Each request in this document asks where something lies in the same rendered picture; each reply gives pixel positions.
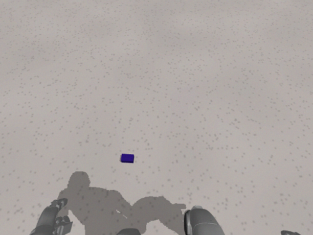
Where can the small box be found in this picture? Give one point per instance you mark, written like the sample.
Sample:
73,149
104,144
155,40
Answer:
127,158

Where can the left robot hand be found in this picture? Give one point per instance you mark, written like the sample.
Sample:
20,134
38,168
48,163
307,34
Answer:
49,216

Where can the left robot arm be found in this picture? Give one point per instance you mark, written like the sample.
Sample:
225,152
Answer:
43,230

